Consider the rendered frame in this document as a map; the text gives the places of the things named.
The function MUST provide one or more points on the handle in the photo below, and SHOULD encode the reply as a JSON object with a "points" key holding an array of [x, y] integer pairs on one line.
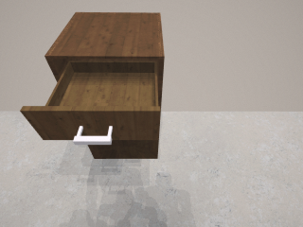
{"points": [[93, 140]]}

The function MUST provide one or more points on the drawer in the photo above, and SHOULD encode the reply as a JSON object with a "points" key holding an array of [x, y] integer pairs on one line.
{"points": [[97, 95]]}

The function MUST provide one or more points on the cabinet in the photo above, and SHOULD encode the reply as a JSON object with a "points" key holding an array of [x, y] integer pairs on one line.
{"points": [[113, 36]]}

